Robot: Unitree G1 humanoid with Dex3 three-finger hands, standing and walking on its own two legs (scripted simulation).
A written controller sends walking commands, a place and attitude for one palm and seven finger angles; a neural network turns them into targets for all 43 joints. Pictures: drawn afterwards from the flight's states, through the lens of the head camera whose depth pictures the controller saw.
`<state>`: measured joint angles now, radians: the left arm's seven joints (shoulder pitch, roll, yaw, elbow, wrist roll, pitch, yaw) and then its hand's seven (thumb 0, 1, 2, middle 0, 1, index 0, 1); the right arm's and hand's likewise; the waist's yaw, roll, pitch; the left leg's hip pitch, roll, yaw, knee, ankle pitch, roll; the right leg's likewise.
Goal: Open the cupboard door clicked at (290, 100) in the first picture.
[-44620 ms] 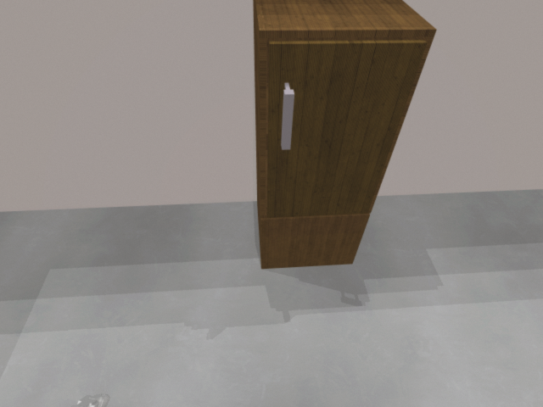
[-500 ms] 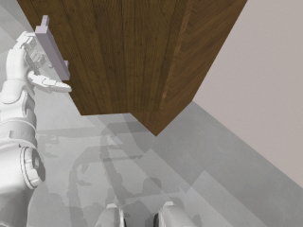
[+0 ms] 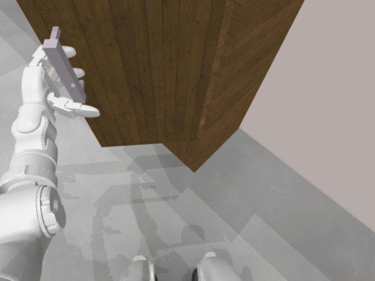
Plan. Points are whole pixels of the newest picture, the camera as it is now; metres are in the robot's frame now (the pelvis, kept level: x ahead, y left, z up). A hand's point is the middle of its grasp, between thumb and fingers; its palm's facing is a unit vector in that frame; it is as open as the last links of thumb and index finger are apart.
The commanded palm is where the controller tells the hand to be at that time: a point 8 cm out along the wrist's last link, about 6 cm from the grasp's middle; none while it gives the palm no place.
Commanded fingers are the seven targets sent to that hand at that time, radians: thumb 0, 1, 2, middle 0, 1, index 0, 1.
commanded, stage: slide the fingers in behind the handle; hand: left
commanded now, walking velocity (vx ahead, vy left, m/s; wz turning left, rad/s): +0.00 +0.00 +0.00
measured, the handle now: (69, 68) +0.55 +0.22 +0.08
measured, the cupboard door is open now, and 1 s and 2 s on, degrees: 50 49 86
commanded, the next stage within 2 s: close the thumb around the handle in 0.16 s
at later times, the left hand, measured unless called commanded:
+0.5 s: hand (66, 88) +0.49 +0.21 +0.09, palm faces +0.04 -1.00 -0.01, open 12.4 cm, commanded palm +0.47 +0.25 +0.08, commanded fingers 0.00 0.23 0.61 -0.35 -1.28 -0.35 -1.28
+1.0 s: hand (68, 87) +0.50 +0.21 +0.08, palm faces +0.04 -1.00 +0.00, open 7.2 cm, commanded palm +0.47 +0.25 +0.08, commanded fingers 0.00 0.90 0.90 -0.40 -1.35 -0.40 -1.35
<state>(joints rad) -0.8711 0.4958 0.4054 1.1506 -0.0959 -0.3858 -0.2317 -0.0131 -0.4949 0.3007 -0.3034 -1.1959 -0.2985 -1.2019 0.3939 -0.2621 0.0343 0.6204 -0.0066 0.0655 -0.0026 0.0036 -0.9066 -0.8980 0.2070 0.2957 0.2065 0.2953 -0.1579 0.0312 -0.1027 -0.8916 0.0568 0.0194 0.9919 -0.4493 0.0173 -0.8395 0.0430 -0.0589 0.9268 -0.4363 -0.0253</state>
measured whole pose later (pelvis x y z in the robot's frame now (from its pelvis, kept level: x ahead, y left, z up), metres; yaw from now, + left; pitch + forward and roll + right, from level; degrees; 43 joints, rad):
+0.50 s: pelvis -0.01 +0.01 +0.00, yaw +0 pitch +20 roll -3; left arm -0.88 0.51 0.40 1.17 -0.10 -0.39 -0.25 -0.01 -0.24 0.41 -0.32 -1.22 -0.32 -1.23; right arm 0.40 -0.27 0.03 0.63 -0.01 0.06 -0.01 0.00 -0.91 -0.90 0.21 0.30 0.21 0.30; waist -0.16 0.03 -0.10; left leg -0.91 0.05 0.02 1.01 -0.44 0.03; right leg -0.85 0.04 -0.06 0.93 -0.43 -0.01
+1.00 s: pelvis -0.01 +0.02 +0.00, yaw +0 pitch +20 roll -4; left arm -0.89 0.49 0.39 1.16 -0.10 -0.39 -0.23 0.00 0.53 0.75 -0.29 -1.31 -0.30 -1.32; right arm 0.40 -0.26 0.03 0.63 -0.01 0.06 0.00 0.00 -0.91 -0.90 0.21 0.30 0.21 0.30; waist -0.16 0.03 -0.11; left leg -0.92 0.05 0.02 1.01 -0.45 0.04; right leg -0.86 0.03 -0.05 0.93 -0.43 0.00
